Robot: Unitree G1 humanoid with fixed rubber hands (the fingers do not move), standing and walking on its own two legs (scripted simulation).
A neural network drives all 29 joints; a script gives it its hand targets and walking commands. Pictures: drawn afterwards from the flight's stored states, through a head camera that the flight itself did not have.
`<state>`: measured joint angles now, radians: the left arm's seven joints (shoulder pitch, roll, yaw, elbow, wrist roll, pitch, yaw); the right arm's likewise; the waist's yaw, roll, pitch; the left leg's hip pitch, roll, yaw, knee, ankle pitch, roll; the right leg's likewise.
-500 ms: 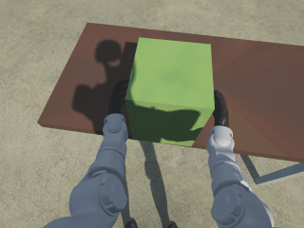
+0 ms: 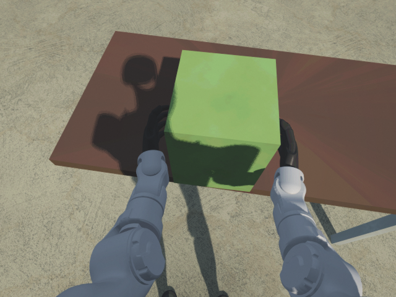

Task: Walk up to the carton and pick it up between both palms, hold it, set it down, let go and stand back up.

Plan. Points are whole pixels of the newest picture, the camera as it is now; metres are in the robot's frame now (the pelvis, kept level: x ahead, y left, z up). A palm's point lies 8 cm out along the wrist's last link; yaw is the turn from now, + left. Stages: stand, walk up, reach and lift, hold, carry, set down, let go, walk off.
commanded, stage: reach and lift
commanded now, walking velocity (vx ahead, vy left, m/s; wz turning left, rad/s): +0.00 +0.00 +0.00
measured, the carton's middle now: (219, 127) +0.48 -0.04 -0.02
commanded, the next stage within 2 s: none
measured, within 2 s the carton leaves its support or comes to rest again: leaves its support in 0.58 s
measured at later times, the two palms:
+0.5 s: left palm (143, 153) +0.40 +0.13 +0.02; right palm (283, 167) +0.36 -0.15 +0.02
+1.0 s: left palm (135, 144) +0.39 +0.14 +0.07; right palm (289, 149) +0.37 -0.15 +0.07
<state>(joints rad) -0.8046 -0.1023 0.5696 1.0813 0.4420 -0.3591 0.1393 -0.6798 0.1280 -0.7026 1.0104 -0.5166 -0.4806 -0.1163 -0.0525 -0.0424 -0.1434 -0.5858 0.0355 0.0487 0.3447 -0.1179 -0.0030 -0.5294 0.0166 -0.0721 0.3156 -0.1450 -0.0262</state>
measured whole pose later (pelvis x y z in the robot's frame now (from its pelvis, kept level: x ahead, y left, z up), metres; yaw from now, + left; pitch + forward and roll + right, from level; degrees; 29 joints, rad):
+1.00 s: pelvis -0.02 +0.01 -0.01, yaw +0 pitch +14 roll -2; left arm -0.81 0.01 0.21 1.25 0.01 -0.24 0.23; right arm -0.73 0.00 -0.28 1.11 -0.08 -0.22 -0.21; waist -0.04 0.04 -0.26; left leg -0.57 0.04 0.03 0.51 -0.19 0.01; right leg -0.49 0.01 -0.09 0.43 -0.19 -0.01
